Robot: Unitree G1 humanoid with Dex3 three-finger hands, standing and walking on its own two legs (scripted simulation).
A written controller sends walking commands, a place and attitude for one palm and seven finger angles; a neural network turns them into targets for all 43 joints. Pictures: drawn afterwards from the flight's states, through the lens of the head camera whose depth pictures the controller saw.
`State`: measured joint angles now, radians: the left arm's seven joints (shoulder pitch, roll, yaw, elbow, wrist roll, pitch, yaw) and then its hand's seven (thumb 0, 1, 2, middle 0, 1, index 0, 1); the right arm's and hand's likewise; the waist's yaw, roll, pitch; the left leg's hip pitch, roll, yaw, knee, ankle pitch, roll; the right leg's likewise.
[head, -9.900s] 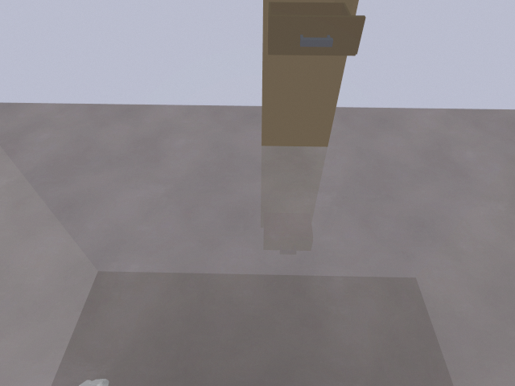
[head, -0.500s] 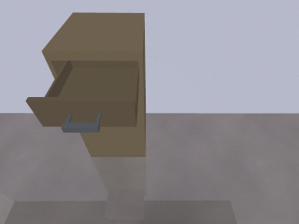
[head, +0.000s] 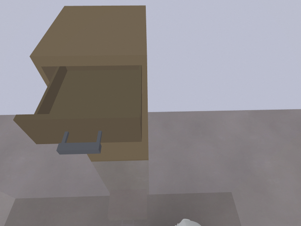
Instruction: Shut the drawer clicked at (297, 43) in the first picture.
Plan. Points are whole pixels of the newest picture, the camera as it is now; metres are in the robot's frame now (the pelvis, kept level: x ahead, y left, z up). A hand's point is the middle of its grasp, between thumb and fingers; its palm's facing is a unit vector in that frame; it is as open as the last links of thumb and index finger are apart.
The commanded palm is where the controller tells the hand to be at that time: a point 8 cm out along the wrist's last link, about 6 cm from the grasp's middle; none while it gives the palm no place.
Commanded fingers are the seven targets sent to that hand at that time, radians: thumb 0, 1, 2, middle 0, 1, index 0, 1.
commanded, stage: come to a stop and stand still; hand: left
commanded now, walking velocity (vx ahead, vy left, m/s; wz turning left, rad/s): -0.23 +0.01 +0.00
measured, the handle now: (81, 141) +0.36 +0.22 -0.02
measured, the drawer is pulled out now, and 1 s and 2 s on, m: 0.25 0.25 0.25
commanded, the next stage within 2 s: look again from close up in 1.04 s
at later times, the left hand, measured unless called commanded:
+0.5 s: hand out of the picture +0.07 +0.23 -0.19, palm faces +0.09 -0.97 -0.21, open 7.3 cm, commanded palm none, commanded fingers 0.00 0.90 0.90 -0.20 -0.30 -0.20 -0.30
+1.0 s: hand out of the picture -0.04 +0.15 -0.16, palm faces +0.05 -0.98 -0.19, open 7.4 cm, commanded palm none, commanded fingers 0.00 0.90 0.90 -0.20 -0.30 -0.20 -0.30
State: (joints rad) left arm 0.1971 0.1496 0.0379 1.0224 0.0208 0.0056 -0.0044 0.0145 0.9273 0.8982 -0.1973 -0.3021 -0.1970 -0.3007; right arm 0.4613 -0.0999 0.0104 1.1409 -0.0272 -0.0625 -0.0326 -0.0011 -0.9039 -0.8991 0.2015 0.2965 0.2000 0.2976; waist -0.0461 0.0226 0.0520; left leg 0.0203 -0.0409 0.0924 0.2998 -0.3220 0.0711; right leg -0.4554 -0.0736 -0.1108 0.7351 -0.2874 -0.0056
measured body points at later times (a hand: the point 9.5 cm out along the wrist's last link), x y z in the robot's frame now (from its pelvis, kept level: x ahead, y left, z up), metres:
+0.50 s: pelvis +0.02 +0.03 -0.01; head +0.04 +0.06 +0.44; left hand +0.07 +0.28 -0.17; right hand +0.10 -0.21 -0.14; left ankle +0.07 +0.13 -0.74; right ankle +0.04 -0.11 -0.70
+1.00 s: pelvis -0.01 -0.01 +0.01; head -0.01 -0.03 +0.45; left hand -0.04 +0.20 -0.14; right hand -0.04 -0.24 -0.16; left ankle +0.00 +0.13 -0.70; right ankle -0.06 -0.11 -0.74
